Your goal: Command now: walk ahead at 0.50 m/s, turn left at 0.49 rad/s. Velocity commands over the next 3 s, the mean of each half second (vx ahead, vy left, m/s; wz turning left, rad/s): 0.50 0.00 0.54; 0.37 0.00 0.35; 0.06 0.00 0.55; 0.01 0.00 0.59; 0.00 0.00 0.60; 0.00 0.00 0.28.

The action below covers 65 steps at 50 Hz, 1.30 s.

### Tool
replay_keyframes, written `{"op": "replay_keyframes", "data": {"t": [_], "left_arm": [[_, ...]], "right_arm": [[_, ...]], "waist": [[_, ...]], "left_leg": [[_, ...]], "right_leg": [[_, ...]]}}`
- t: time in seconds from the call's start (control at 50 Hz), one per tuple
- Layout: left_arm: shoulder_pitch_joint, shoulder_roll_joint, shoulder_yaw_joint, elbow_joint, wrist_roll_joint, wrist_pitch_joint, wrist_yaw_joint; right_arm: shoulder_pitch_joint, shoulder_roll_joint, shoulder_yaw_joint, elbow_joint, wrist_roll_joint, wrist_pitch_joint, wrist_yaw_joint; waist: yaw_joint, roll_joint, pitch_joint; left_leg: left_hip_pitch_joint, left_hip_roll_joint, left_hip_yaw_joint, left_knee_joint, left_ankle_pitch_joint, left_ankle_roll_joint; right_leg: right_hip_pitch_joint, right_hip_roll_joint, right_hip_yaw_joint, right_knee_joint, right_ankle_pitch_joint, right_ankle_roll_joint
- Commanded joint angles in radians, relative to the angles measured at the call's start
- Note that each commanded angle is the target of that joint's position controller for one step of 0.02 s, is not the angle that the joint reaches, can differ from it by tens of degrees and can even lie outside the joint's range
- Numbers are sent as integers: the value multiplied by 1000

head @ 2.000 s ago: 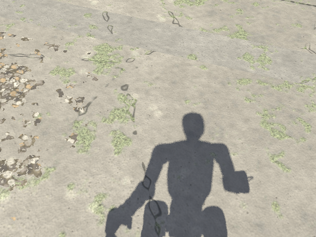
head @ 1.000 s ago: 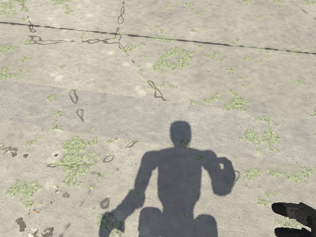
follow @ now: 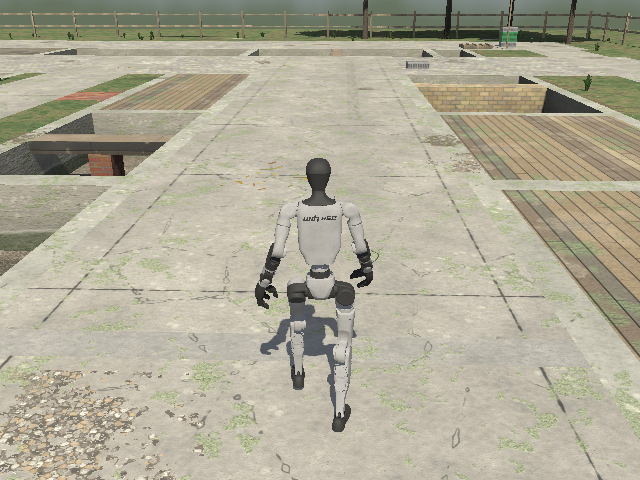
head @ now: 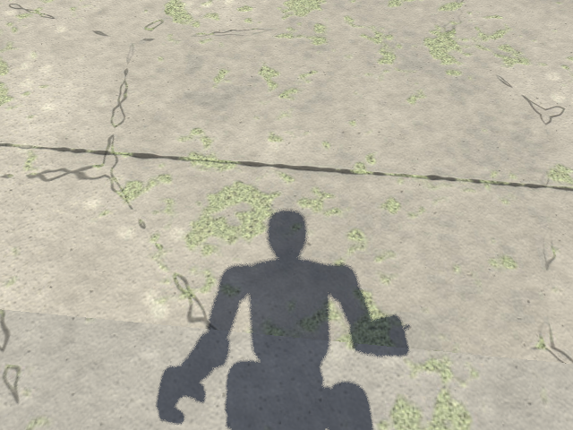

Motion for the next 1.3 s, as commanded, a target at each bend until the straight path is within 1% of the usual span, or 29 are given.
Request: {"op": "replay_keyframes", "data": {"t": [0.02,0.04,0.06,0.08,0.1,0.12,0.14,0.18,0.26,0.34,0.44,0.48,0.52,0.54,0.56,0.58,0.6,0.64,0.7,0.8,0.92,0.98,1.0,1.02,1.04,1.06,1.1,1.18,1.3], "left_arm": [[-35,211,53,-53,-10,17,18],[-50,206,47,-57,-14,23,23],[-27,165,29,-75,7,13,26],[77,16,-17,-124,32,-19,6],[-44,105,-7,-132,-8,-59,-10],[-132,141,3,-161,-40,-78,-17],[-147,130,-2,-161,-25,-88,-12],[-130,144,13,-150,12,-75,-5],[-143,99,4,-164,26,-36,-2],[-295,60,-15,-199,21,-40,-10],[-378,103,-3,-227,1,-60,-33],[-329,121,6,-214,1,-70,-39],[-174,154,27,-175,17,-80,-33],[-29,203,38,-162,31,-82,-27],[72,287,63,-109,34,-69,-34],[75,197,44,-110,-1,-66,-40],[25,139,27,-119,-3,-60,-36],[-56,108,10,-121,16,-48,-33],[-64,84,-2,-104,13,-52,-31],[-81,156,15,-67,15,-42,-14],[-61,180,20,-35,-8,-1,11],[-106,192,27,-48,-23,19,24],[-73,169,20,-49,-11,20,26],[-30,107,-4,-82,42,13,19],[38,88,-25,-99,41,7,2],[-11,162,-6,-88,16,10,-7],[-97,148,-6,-99,5,32,5],[-92,129,-5,-106,21,60,22],[-165,107,-13,-130,15,59,20]], "right_arm": [[47,-134,-50,-80,3,-9,7],[201,-186,-81,-43,5,-8,-3],[345,-280,-115,-17,6,3,-25],[305,-365,-121,-30,11,-7,-28],[340,-278,-98,-51,4,-17,-24],[304,-229,-85,-47,-2,-27,-24],[241,-202,-77,-57,3,-30,-26],[141,-147,-57,-92,-13,-29,-34],[145,-181,-66,-96,-9,-32,-54],[195,-196,-71,-78,2,-21,-72],[264,-190,-71,-54,9,-4,-78],[256,-183,-71,-51,3,-1,-81],[242,-138,-55,-57,-4,-2,-76],[249,-93,-35,-75,-20,-5,-73],[419,-32,-17,-80,11,-16,-72],[397,-126,-29,-57,21,-21,-74],[264,-180,-43,-75,17,-21,-73],[137,-159,-41,-112,-12,-28,-71],[166,-108,-34,-109,-7,-29,-59],[91,-57,-12,-124,-13,-18,-55],[-16,-93,-31,-180,-8,-6,-21],[100,-142,-63,-166,-20,-1,-13],[186,-195,-87,-148,-21,-1,-24],[245,-290,-105,-161,-29,8,-47],[215,-302,-93,-196,-35,9,-47],[190,-230,-80,-210,-28,14,-42],[100,-181,-65,-210,-12,21,-46],[36,-201,-73,-223,-33,41,-63],[46,-213,-82,-219,-19,61,-89]], "waist": [[-95,-128,-44],[-182,-107,-125],[-231,18,-221],[-95,246,-316],[-185,116,-395],[-191,75,-249],[-145,-10,-166],[-71,-4,-93],[-47,1,-51],[-107,41,-27],[-134,66,-26],[-108,96,-33],[-29,91,-112],[30,-4,-249],[-32,-354,-355],[0,-273,-295],[29,-167,-156],[-1,-76,-34],[-50,-134,-37],[-45,-115,-44],[-19,-131,-55],[-92,-105,-99],[-123,-36,-149],[-108,187,-240],[-68,272,-392],[-114,117,-392],[-77,-2,-207],[-26,81,-152],[-58,103,-170]], "left_leg": [[140,-92,88,-4,-140,65],[368,-136,88,-68,-88,102],[671,-10,-138,-95,-55,165],[985,228,-720,-204,-218,366],[1032,258,-850,-328,-311,364],[934,232,-702,-343,-246,314],[785,189,-584,-339,-151,278],[556,127,-443,-370,40,252],[397,78,-329,-415,186,250],[348,6,-262,-393,87,182],[451,52,-388,-301,-32,153],[505,84,-424,-246,0,137],[490,21,-380,-83,143,93],[376,-38,-308,183,9,56],[12,-188,-194,518,-466,-20],[-131,-129,-234,643,-519,-28],[-170,-92,-225,672,-428,-27],[-134,-31,-171,589,-315,-26],[-39,16,-129,458,-273,-33],[44,2,-72,182,-97,-71],[117,-34,-42,-31,30,-36],[276,-89,1,-148,0,18],[431,-84,-38,-202,177,57],[692,155,-347,-144,633,170],[857,344,-687,-188,634,377],[784,283,-621,-231,437,338],[559,177,-449,-270,222,231],[306,81,-371,-322,137,202],[292,52,-434,-317,-105,172]], "right_leg": [[5,-281,36,232,1104,-119],[-77,-241,11,442,1089,-85],[-323,-192,8,757,752,-36],[-765,33,147,1089,-195,25],[-878,22,345,1165,-207,1],[-946,-24,342,1134,-115,-24],[-911,-71,337,1045,-29,-35],[-773,-115,337,925,45,-21],[-725,-104,297,743,142,37],[-656,-44,283,427,412,57],[-602,-3,317,257,423,32],[-565,-12,312,241,360,-2],[-330,-25,294,196,358,-63],[-82,-180,454,220,333,-129],[231,-385,930,126,120,-315],[216,-403,1062,51,-148,-312],[96,-359,912,36,-150,-268],[-117,-279,705,7,73,-240],[-209,-220,567,-41,265,-236],[-256,-209,307,-28,810,-220],[-175,-227,215,58,758,-165],[-176,-207,181,278,830,-119],[-247,-144,141,466,732,-70],[-516,-44,112,804,176,-2],[-741,81,247,1065,-341,29],[-770,18,349,1110,-261,24],[-785,-40,330,1014,-128,24],[-623,-20,302,807,-28,49],[-555,7,331,582,62,59]]}}
Next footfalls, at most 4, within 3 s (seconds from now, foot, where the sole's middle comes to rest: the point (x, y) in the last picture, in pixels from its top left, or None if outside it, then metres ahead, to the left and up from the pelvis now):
0.06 left None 0.20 0.11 -0.76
0.52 right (330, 410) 0.51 -0.04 -0.76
1.00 left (204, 355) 0.63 0.27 -0.76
1.44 right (288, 319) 0.74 0.07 -0.76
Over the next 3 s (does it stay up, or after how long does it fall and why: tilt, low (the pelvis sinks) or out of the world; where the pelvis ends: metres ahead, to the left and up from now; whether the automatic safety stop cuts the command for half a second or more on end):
stays up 0.54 0.13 0.01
